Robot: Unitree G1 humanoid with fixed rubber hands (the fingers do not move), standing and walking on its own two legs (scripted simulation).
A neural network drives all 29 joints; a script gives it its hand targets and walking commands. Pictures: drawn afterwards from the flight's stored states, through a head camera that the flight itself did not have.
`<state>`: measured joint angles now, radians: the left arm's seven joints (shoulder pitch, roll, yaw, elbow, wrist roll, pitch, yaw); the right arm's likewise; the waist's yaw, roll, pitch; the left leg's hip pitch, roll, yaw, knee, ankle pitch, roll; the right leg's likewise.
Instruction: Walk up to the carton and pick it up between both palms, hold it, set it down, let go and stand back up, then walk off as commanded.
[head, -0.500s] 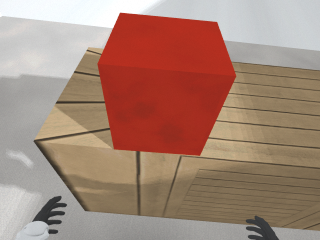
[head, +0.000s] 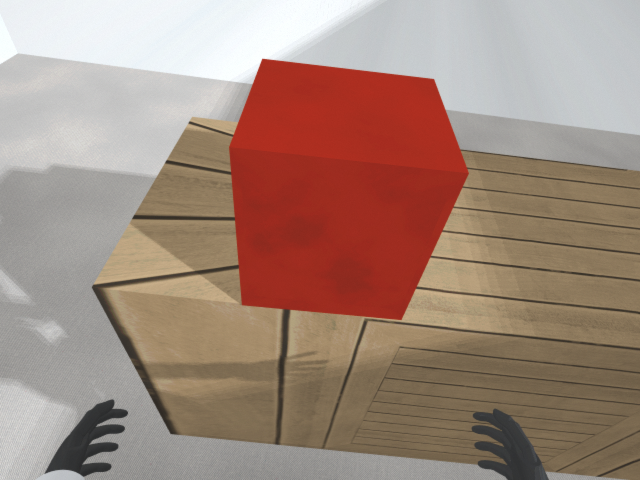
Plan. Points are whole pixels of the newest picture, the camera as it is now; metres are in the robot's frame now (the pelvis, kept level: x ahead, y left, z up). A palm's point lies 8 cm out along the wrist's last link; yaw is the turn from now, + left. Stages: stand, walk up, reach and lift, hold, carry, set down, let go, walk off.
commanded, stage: reach and lift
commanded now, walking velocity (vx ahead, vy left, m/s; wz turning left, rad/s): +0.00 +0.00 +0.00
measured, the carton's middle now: (335, 195) +0.52 -0.02 +0.08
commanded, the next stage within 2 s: none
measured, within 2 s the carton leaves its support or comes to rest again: neither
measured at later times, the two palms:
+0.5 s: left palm (97, 430) +0.19 +0.24 +0.01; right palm (537, 419) +0.20 -0.24 +0.04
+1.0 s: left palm (101, 375) +0.22 +0.23 +0.06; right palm (535, 378) +0.23 -0.23 +0.08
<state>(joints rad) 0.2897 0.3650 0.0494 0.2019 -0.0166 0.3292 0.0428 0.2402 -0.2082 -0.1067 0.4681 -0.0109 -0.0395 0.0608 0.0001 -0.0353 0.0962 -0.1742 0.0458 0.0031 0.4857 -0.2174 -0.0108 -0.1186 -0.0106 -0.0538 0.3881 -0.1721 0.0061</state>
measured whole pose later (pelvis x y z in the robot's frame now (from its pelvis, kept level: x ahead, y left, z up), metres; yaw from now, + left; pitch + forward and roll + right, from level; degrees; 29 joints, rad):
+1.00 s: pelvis +0.02 -0.01 +0.00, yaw +0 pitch -4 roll -1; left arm 0.28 0.36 0.05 -0.26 -0.25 0.33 0.05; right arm 0.32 -0.20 -0.11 -0.26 0.18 0.24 -0.06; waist 0.04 -0.03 0.08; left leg -0.14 0.05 0.00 0.42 -0.20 -0.03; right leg -0.09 -0.01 -0.06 0.34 -0.18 0.01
